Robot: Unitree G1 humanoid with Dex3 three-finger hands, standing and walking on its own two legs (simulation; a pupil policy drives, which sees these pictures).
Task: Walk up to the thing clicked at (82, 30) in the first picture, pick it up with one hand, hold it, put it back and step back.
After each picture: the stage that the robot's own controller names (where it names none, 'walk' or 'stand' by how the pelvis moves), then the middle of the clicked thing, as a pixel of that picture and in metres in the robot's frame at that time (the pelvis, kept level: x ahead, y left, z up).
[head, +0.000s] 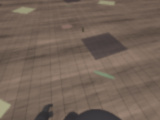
stand; (82, 29) +2.24 +0.34 -0.72
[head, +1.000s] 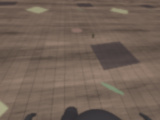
walk; (93, 35) +2.12 +0.07 -0.69
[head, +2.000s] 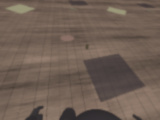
walk; (87, 46) +1.49 +0.08 -0.71
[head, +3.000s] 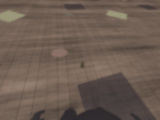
walk; (82, 64) +0.95 +0.13 -0.71
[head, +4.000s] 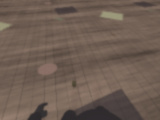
walk; (74, 84) +0.55 +0.21 -0.71
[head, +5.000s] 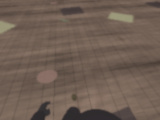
stand; (74, 97) +0.34 +0.19 -0.69
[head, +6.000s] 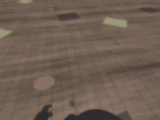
stand; (71, 103) +0.30 +0.21 -0.72
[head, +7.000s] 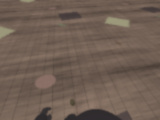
stand; (72, 102) +0.31 +0.20 -0.73
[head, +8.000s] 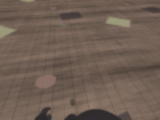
stand; (72, 102) +0.31 +0.20 -0.73
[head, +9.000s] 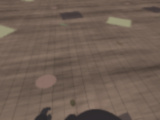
stand; (72, 103) +0.30 +0.20 -0.73
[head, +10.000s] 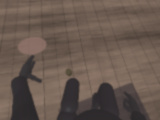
go down; (68, 72) +0.38 +0.20 -0.45
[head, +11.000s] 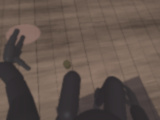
go down; (67, 65) +0.40 +0.21 -0.32
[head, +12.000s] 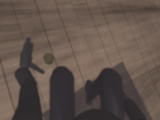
close in; (48, 59) +0.39 +0.24 -0.24
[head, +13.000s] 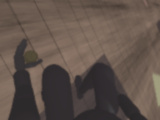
close; (31, 58) +0.39 +0.26 -0.22
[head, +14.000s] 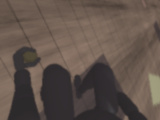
lift; (30, 57) +0.38 +0.26 -0.22
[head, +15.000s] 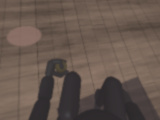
lift; (61, 68) +0.32 +0.22 -0.07
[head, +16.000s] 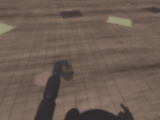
hold; (67, 72) +0.33 +0.17 +0.05
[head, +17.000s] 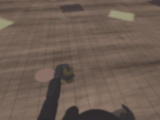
hold; (68, 75) +0.32 +0.17 +0.00
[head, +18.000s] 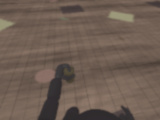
crouch; (69, 75) +0.32 +0.17 +0.00
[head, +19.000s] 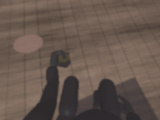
crouch; (64, 60) +0.41 +0.19 -0.09
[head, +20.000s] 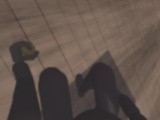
lower; (29, 52) +0.42 +0.26 -0.23
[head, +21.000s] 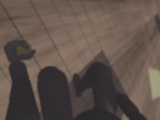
lower; (24, 51) +0.42 +0.27 -0.23
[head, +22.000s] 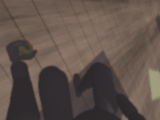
lower; (26, 51) +0.42 +0.27 -0.23
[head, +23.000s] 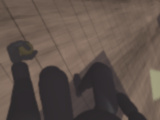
lower; (26, 51) +0.42 +0.27 -0.23
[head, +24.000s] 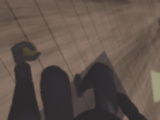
loosen; (30, 52) +0.41 +0.26 -0.23
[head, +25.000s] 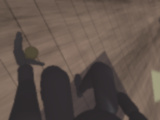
withdraw; (31, 54) +0.40 +0.25 -0.23
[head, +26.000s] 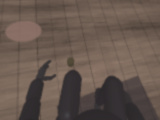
walk; (70, 62) +0.43 +0.19 -0.31
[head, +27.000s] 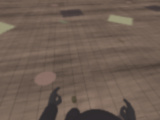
stand; (74, 99) +0.34 +0.16 -0.66
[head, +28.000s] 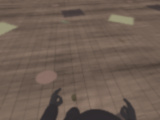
stand; (73, 98) +0.36 +0.18 -0.67
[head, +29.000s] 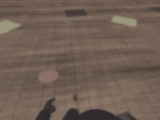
stand; (75, 97) +0.36 +0.17 -0.69
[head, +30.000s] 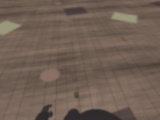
walk; (76, 95) +0.38 +0.17 -0.72
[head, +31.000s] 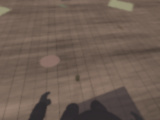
walk; (77, 78) +0.54 +0.14 -0.71
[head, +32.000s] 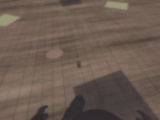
walk; (78, 64) +0.84 +0.27 -0.69
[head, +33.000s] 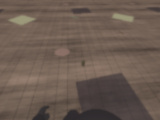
stand; (83, 63) +1.04 +0.16 -0.71
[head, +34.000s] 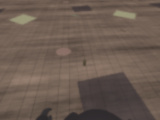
stand; (84, 62) +1.03 +0.15 -0.73
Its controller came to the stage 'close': yes
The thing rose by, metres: 0.72
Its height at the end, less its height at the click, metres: +0.00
